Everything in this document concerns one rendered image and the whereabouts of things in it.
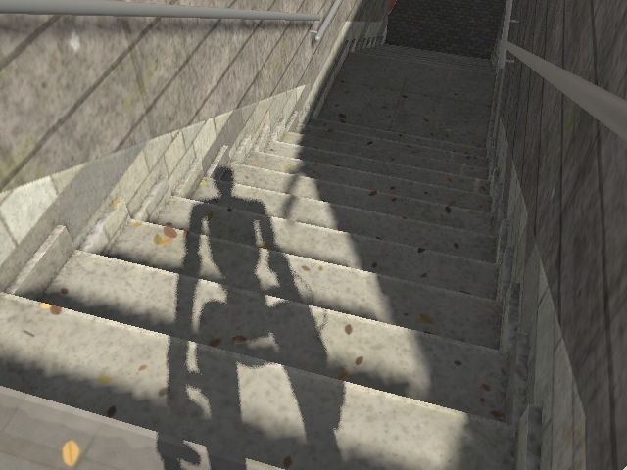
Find stairs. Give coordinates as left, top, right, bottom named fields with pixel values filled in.
left=0, top=117, right=516, bottom=470
left=355, top=44, right=495, bottom=73

